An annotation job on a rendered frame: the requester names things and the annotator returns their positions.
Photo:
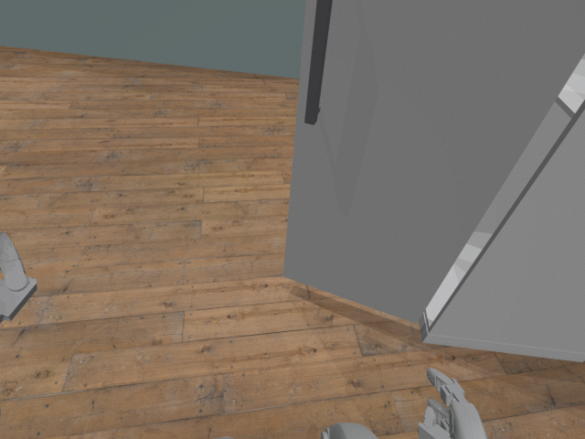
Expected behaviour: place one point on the left robot hand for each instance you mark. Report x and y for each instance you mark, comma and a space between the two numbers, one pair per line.
16, 288

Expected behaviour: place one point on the handle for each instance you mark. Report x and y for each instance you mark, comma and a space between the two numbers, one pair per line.
321, 28

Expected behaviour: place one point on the right robot hand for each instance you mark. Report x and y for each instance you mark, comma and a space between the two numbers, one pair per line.
461, 421

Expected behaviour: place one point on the fridge door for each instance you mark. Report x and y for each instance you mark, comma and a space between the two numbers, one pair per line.
426, 106

